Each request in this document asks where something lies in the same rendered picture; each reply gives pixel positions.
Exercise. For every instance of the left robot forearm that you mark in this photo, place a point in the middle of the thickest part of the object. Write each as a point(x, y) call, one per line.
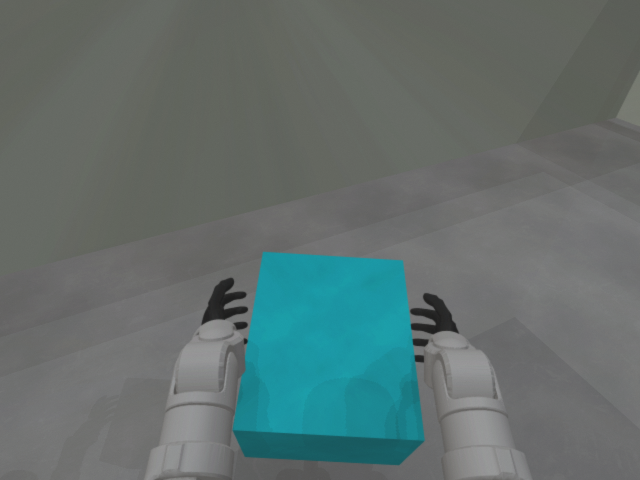
point(196, 433)

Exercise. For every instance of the carton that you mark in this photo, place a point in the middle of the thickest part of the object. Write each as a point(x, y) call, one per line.
point(330, 366)

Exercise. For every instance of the right robot hand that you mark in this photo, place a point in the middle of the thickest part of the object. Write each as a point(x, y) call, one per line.
point(441, 316)

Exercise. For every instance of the left robot hand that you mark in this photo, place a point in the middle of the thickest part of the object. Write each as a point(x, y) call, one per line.
point(215, 309)

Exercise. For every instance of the right robot forearm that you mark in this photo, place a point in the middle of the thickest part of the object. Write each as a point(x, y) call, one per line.
point(476, 433)

